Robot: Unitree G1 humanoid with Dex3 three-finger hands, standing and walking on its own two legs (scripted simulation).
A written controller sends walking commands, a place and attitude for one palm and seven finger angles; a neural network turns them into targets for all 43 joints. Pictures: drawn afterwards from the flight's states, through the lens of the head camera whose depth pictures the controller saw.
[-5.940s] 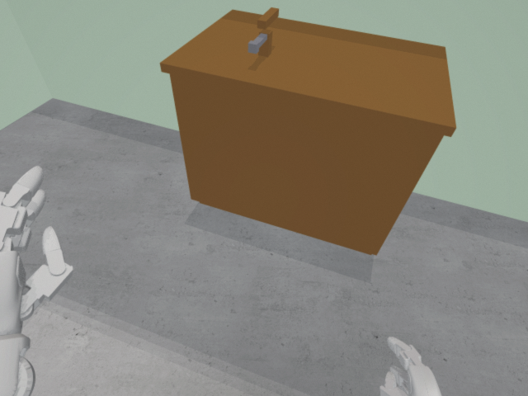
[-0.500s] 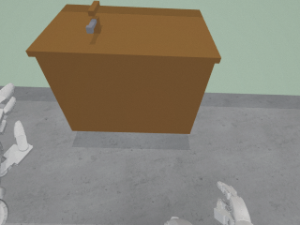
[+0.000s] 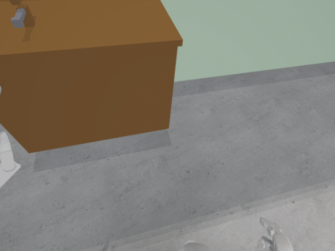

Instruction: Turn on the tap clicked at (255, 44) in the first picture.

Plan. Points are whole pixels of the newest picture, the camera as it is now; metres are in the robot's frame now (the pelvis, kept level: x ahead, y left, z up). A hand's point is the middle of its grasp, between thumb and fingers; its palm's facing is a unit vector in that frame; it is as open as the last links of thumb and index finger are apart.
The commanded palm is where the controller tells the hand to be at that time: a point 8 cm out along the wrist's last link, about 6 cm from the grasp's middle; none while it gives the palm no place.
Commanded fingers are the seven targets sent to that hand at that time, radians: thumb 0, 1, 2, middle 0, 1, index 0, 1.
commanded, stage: take the last steps up to it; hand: left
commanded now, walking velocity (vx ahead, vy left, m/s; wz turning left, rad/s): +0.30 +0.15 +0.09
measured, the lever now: (17, 22) +0.82 +0.60 +0.08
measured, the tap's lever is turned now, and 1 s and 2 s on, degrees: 0 0 0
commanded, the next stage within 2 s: none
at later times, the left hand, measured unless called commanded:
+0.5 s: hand (12, 164) +0.21 +0.26 +0.18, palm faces +0.44 -0.77 -0.46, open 7.4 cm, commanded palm +0.17 +0.29 +0.19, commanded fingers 0.00 0.90 0.90 -0.20 -0.30 -0.20 -0.30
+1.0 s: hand (15, 120) +0.30 +0.30 +0.17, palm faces +0.43 -0.75 -0.51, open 7.4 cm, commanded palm +0.25 +0.34 +0.19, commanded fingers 0.00 0.90 0.90 -0.20 -0.30 -0.20 -0.30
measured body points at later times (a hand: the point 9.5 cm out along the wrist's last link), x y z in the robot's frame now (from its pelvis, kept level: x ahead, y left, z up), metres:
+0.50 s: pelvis +0.01 +0.01 +0.01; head +0.04 +0.00 +0.46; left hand +0.18 +0.30 +0.20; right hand +0.16 -0.25 -0.09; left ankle +0.04 +0.16 -0.72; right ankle +0.00 -0.12 -0.73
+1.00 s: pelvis +0.10 +0.05 +0.01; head +0.14 +0.02 +0.46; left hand +0.28 +0.34 +0.20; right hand +0.27 -0.18 -0.11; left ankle +0.12 +0.21 -0.64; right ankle +0.09 -0.05 -0.73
